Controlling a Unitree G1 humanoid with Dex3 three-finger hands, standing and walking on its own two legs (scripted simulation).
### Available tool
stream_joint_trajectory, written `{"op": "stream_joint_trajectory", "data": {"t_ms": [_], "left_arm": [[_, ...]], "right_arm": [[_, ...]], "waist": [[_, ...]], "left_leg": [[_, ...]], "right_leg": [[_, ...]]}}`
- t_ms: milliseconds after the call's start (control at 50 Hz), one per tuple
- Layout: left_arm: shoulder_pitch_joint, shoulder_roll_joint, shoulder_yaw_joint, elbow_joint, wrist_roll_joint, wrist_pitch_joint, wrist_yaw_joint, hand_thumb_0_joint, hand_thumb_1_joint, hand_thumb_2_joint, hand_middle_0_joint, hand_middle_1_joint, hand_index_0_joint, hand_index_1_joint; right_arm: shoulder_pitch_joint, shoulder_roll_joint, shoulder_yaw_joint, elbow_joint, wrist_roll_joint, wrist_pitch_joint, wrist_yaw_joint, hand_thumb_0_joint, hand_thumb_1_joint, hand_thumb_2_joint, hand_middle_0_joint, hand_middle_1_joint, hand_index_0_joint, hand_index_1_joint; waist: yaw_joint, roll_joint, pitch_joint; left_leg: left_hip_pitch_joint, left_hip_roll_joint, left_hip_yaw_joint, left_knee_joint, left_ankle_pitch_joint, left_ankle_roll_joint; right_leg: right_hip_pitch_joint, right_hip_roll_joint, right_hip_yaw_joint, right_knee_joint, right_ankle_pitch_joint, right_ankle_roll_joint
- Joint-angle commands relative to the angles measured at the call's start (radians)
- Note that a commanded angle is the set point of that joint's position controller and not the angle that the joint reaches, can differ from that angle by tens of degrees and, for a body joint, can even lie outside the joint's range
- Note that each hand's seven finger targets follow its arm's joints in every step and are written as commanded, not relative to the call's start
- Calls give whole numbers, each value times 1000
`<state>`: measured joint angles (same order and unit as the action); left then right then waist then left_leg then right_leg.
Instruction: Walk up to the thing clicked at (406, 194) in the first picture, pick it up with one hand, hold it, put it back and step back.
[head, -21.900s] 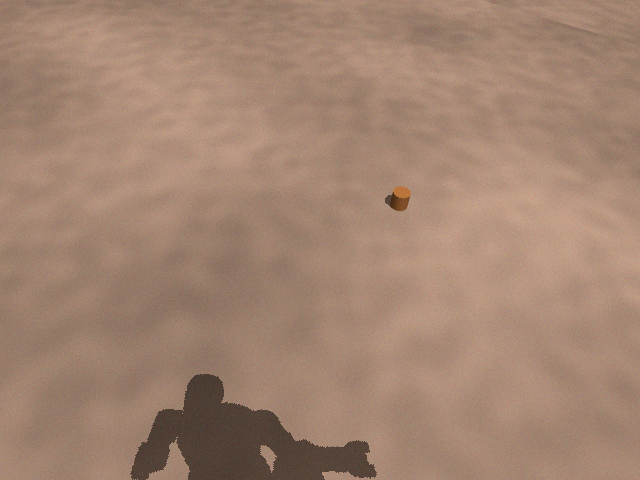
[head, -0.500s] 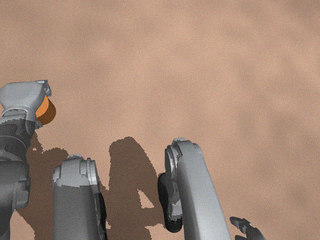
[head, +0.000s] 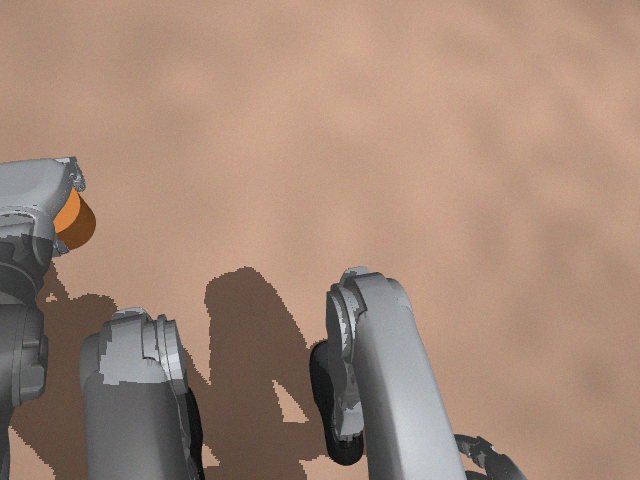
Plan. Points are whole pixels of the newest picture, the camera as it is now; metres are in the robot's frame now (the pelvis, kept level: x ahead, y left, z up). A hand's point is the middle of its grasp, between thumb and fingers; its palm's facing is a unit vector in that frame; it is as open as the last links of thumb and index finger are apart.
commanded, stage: lower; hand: left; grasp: from above
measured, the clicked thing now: (55, 215) +0.47 +0.26 -0.20
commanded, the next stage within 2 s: rest in 0.16 s
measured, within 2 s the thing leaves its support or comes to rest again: rests again in 0.92 s
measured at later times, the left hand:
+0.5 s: hand (65, 223) +0.46 +0.25 -0.23, palm faces -0.46 -0.08 -0.88, open 10.2 cm
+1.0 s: hand (76, 224) +0.47 +0.25 -0.26, palm faces -0.45 -0.11 -0.89, open 10.2 cm
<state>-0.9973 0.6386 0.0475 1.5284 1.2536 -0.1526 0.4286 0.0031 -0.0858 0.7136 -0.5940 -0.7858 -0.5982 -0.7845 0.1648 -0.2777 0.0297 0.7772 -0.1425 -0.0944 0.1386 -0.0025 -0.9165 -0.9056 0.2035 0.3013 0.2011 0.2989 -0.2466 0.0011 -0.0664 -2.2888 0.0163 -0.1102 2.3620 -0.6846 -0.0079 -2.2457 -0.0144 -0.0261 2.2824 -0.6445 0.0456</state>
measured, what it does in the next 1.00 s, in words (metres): stands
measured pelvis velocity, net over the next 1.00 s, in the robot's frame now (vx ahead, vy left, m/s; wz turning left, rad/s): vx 0.01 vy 0.00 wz -0.09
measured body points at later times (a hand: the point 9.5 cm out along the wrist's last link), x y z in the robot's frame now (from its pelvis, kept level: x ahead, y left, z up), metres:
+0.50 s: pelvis +0.00 +0.00 -0.03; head +0.26 +0.06 +0.34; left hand +0.49 +0.25 -0.18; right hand +0.03 -0.27 -0.13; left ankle +0.08 +0.13 -0.31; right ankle +0.11 -0.13 -0.31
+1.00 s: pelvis +0.01 +0.00 -0.05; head +0.27 +0.07 +0.31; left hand +0.49 +0.25 -0.21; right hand +0.01 -0.26 -0.12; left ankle +0.08 +0.13 -0.31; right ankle +0.11 -0.13 -0.31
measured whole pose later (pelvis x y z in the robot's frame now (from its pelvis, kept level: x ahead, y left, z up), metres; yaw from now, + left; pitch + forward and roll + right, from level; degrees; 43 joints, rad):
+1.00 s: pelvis +0.01 +0.00 -0.05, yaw -5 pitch +30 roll -11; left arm -1.01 0.83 0.19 1.71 1.32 -0.21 0.61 0.00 -0.07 0.70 -0.59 -0.78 -0.59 -0.78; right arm 0.14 -0.31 0.15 0.77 -0.27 -0.19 0.27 0.00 -0.91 -0.90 0.20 0.30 0.20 0.30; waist -0.35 -0.05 0.08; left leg -2.38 0.01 -0.21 2.56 -0.73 -0.02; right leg -2.30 0.01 -0.09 2.41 -0.65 0.07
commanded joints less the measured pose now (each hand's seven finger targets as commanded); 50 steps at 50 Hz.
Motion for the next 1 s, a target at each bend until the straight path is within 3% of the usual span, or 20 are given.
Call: {"op": "stream_joint_trajectory", "data": {"t_ms": [0, 60, 100, 180, 220, 260, 300, 320, 360, 380, 460, 520, 540, 580, 640, 800, 820, 840, 960, 980], "left_arm": [[-316, 224, 34, -109, 11, -13, 58, 0, 449, 933, -848, -886, -857, -876], [-349, 248, 57, -100, 23, -25, 77, 0, 447, 938, -834, -903, -846, -891], [-345, 242, 46, -114, 26, -32, 83, 0, 423, 908, -816, -901, -831, -886], [-321, 273, 75, -127, 29, -26, 107, 0, 451, 953, -838, -917, -849, -905], [-323, 252, 55, -95, 34, -20, 115, 0, 457, 966, -843, -926, -853, -915], [-316, 292, 87, -105, 25, -20, 127, 0, 425, 976, -819, -891, -826, -884], [-305, 298, 95, -88, 34, -18, 132, 0, 405, 946, -805, -867, -813, -859], [-321, 253, 56, -48, 33, -17, 127, 0, 404, 927, -798, -879, -811, -865], [-331, 293, 84, -55, 28, -22, 133, 0, 391, 922, -780, -884, -796, -867], [-306, 307, 95, -55, 23, -24, 135, 0, 391, 914, -775, -883, -792, -864], [-296, 307, 109, -18, 37, -30, 147, 0, 399, 913, -786, -868, -801, -852], [-320, 327, 112, 17, 38, -43, 154, 0, 427, 904, -792, -894, -814, -870], [-313, 324, 105, 5, 38, -49, 158, 0, 415, 898, -792, -874, -810, -855], [-291, 376, 137, -7, 51, -55, 172, 0, 432, 901, -810, -863, -826, -845], [-310, 367, 131, 8, 60, -60, 187, 0, 451, 930, -808, -908, -830, -884], [-277, 399, 155, 49, 57, -53, 223, 0, 451, 942, -815, -895, -832, -877], [-305, 352, 105, 47, 56, -56, 220, 0, 442, 918, -804, -894, -824, -872], [-310, 401, 140, 59, 62, -57, 224, 0, 438, 907, -798, -896, -821, -872], [-265, 418, 152, 67, 55, -60, 234, 0, 461, 884, -816, -881, -840, -856], [-271, 422, 153, 83, 58, -59, 236, 0, 473, 903, -823, -892, -846, -867]], "right_arm": [[215, -236, -66, -7, -9, -4, -7, 0, -910, -901, 200, 300, 199, 300], [218, -250, -63, -9, -24, -13, -1, 0, -907, -901, 200, 300, 200, 300], [212, -249, -60, -11, -29, -18, 6, 0, -912, -902, 200, 300, 200, 300], [220, -259, -58, -4, -37, -22, 15, 0, -909, -901, 200, 300, 200, 300], [212, -256, -51, -3, -44, -22, 21, 0, -910, -901, 200, 300, 200, 300], [213, -263, -50, -5, -45, -24, 23, 0, -899, -897, 201, 300, 200, 300], [213, -268, -48, -5, -49, -24, 26, 0, -898, -896, 201, 300, 200, 300], [210, -258, -39, 2, -54, -29, 33, 0, -902, -897, 201, 300, 200, 300], [214, -274, -35, -8, -59, -36, 37, 0, -899, -896, 201, 300, 200, 300], [216, -275, -32, -8, -60, -37, 38, 0, -897, -895, 201, 300, 200, 300], [227, -280, -26, 5, -74, -39, 49, 0, -898, -896, 201, 300, 200, 300], [214, -282, -8, -3, -88, -51, 63, 0, -900, -897, 201, 300, 200, 300], [205, -300, -16, -9, -87, -54, 63, 0, -900, -897, 201, 300, 200, 300], [207, -293, -9, -1, -91, -54, 66, 0, -899, -897, 201, 300, 200, 300], [206, -287, 9, 1, -107, -63, 83, 0, -899, -897, 201, 301, 200, 300], [188, -311, 18, 5, -120, -80, 104, 0, -901, -899, 201, 301, 201, 301], [170, -315, 15, -8, -121, -84, 108, 0, -902, -899, 201, 301, 200, 301], [190, -317, 22, 3, -128, -87, 112, 0, -904, -900, 201, 301, 200, 301], [190, -330, 27, 5, -131, -97, 124, 0, -905, -901, 201, 301, 200, 301], [196, -319, 41, 6, -136, -98, 129, 0, -905, -901, 201, 301, 200, 301]], "waist": [[-18, 241, -638], [-48, 245, -609], [-44, 271, -632], [-30, 311, -666], [-50, 299, -644], [-36, 282, -650], [-45, 282, -636], [-67, 278, -601], [-78, 264, -603], [-58, 257, -620], [-79, 278, -610], [-107, 282, -550], [-95, 293, -553], [-81, 331, -583], [-113, 329, -564], [-107, 367, -541], [-117, 370, -525], [-136, 342, -517], [-118, 358, -539], [-131, 352, -527]], "left_leg": [[444, -31, 96, -220, 142, 33], [461, -26, 87, -202, 123, 30], [460, -27, 91, -190, 138, 30], [490, -27, 88, -183, 164, 28], [459, -26, 86, -175, 141, 29], [433, -26, 85, -170, 143, 31], [424, -24, 85, -159, 155, 32], [401, -26, 85, -148, 135, 32], [403, -25, 80, -130, 163, 35], [397, -26, 79, -133, 166, 37], [414, -23, 71, -119, 196, 31], [387, -23, 63, -101, 152, 33], [392, -24, 60, -111, 147, 30], [425, -21, 59, -110, 169, 26], [411, -21, 56, -87, 174, 28], [422, -15, 39, -88, 179, 20], [400, -15, 40, -85, 145, 22], [390, -14, 39, -72, 154, 27], [403, -12, 36, -74, 178, 24], [396, -13, 34, -67, 183, 25]], "right_leg": [[341, 34, -112, -199, 163, -80], [296, 34, -128, -182, 148, -79], [320, 38, -127, -177, 167, -79], [316, 37, -134, -158, 185, -77], [307, 43, -138, -156, 168, -78], [324, 44, -138, -155, 172, -77], [321, 45, -140, -148, 186, -75], [306, 47, -140, -139, 174, -76], [323, 48, -147, -137, 202, -70], [341, 48, -144, -140, 203, -68], [330, 51, -159, -114, 232, -68], [297, 52, -170, -111, 198, -68], [290, 53, -173, -112, 187, -70], [305, 55, -174, -100, 206, -69], [310, 57, -183, -87, 223, -63], [280, 61, -202, -68, 223, -65], [270, 66, -197, -73, 197, -69], [292, 65, -202, -76, 216, -62], [334, 70, -200, -79, 234, -61], [335, 70, -205, -74, 242, -59]]}}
